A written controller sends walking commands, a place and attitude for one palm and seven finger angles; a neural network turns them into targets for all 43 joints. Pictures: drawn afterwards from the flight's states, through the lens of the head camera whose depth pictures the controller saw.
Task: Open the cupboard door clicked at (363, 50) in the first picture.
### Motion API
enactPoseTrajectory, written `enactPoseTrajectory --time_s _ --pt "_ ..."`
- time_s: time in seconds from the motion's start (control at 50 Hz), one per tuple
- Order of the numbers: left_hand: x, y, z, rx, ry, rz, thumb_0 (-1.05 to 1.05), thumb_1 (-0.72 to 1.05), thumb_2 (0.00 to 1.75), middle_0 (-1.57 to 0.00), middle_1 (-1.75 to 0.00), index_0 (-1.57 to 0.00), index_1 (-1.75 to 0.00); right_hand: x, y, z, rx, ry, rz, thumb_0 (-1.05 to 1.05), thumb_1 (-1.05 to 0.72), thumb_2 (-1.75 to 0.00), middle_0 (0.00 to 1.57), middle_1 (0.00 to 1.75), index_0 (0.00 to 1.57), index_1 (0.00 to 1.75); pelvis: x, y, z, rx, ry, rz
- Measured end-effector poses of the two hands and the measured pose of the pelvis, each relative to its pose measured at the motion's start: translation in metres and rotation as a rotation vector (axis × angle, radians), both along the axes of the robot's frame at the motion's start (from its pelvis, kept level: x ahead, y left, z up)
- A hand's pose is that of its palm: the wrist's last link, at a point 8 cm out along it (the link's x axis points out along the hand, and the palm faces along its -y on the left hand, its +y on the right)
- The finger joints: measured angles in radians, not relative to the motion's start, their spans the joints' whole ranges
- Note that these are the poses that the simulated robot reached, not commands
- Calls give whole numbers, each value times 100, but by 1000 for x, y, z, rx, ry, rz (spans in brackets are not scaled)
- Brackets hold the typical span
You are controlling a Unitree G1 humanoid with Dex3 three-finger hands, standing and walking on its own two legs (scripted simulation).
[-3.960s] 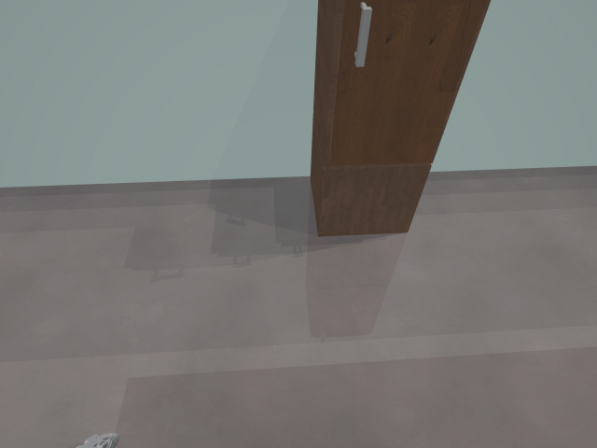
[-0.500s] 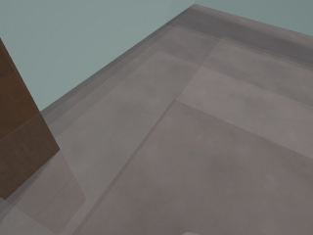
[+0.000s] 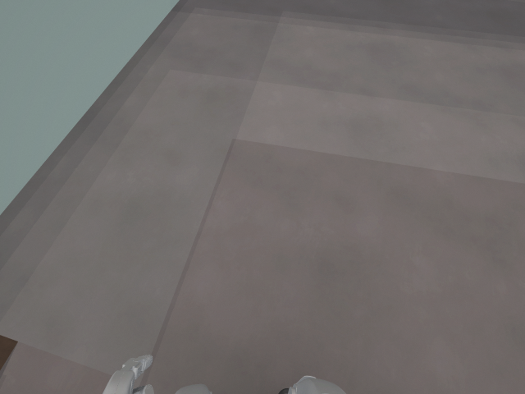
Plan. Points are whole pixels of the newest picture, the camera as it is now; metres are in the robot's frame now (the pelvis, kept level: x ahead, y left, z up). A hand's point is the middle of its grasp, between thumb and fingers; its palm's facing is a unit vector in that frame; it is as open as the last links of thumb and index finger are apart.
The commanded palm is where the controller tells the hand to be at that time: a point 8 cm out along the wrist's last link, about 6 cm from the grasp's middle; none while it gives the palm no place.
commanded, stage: turn to face it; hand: left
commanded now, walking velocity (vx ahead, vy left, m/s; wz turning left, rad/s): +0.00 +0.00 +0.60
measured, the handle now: out of the picture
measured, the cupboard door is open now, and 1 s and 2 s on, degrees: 0 0 0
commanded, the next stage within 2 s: none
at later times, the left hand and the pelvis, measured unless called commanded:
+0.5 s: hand out of the picture +0.13 +0.26 -0.16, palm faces +0.27 -0.94 -0.22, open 7.4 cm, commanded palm none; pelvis +0.10 +0.05 +0.01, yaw +14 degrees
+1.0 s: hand out of the picture +0.10 +0.18 -0.12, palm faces +0.52 -0.81 -0.27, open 7.4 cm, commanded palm none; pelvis +0.13 -0.02 +0.02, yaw +33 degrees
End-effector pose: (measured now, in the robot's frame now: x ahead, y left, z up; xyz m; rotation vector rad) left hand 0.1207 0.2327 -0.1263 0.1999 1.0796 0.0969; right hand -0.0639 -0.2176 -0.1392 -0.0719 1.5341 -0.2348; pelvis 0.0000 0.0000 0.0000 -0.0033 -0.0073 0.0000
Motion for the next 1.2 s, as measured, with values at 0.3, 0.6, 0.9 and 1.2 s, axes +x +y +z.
enactPoseTrajectory --time_s 0.3,0.6,0.9,1.2 --pt "25 34 -5 -49 21 204 -1 92 90 -20 -30 -20 -30 237 21 20 -34 -292 282 0 -92 -90 20 30 20 30 85 32 6 -29 -8 162" --pt "-13 80 11 25 145 388 0 91 90 -20 -30 -20 -30 296 40 31 -28 -279 426 0 -90 -90 21 30 20 30 111 42 19 -26 31 298" --pt "-26 8 37 80 38 539 0 91 90 -20 -30 -20 -30 370 -9 15 23 -294 581 0 -90 -90 20 30 20 30 128 -18 17 26 16 505" --pt "-148 -33 4 -41 211 813 0 90 90 -21 -30 -20 -30 433 80 32 34 -349 909 0 -91 -90 20 30 19 30 115 -7 12 11 25 725"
